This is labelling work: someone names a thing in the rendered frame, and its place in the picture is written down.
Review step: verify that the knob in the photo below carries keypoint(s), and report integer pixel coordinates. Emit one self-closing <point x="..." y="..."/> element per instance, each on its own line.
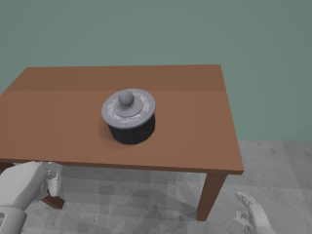
<point x="126" y="98"/>

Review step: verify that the table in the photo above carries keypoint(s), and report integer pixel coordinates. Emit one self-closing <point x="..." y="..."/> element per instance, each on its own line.
<point x="54" y="114"/>

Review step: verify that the robot right hand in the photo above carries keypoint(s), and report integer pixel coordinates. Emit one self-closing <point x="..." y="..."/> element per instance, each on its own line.
<point x="247" y="222"/>

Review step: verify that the robot left forearm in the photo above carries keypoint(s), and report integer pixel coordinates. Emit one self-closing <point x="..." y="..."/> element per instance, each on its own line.
<point x="12" y="220"/>

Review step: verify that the pot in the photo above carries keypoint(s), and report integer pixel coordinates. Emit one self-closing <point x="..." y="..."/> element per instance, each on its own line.
<point x="134" y="135"/>

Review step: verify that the robot left hand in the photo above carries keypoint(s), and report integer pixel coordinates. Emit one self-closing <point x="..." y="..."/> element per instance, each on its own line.
<point x="28" y="183"/>

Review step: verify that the lid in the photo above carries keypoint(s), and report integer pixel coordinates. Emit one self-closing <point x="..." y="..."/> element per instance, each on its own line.
<point x="123" y="117"/>

